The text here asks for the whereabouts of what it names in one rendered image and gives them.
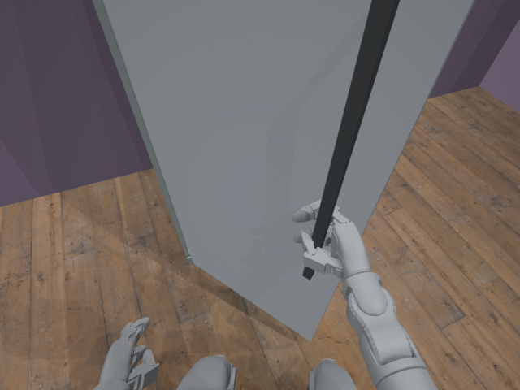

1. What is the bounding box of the robot thigh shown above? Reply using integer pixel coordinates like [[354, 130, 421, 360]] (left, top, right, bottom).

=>
[[309, 364, 358, 390], [176, 356, 236, 390]]

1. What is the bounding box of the left robot hand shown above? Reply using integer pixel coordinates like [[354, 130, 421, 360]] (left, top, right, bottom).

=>
[[99, 317, 159, 390]]

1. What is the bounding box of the right robot hand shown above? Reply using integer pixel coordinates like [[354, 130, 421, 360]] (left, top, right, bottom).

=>
[[292, 199, 372, 283]]

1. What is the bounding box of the handle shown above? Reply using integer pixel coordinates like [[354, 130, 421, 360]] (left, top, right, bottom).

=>
[[302, 0, 400, 280]]

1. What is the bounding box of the robot right thigh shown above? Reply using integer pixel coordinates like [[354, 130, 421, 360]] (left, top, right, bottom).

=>
[[309, 364, 358, 390]]

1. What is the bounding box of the fridge door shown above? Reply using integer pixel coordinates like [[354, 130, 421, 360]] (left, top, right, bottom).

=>
[[104, 0, 475, 341]]

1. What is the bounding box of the robot right forearm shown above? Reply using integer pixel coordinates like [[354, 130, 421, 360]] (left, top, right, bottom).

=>
[[342, 271, 438, 390]]

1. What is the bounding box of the robot left thigh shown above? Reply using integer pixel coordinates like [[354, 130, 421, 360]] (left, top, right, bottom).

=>
[[176, 356, 236, 390]]

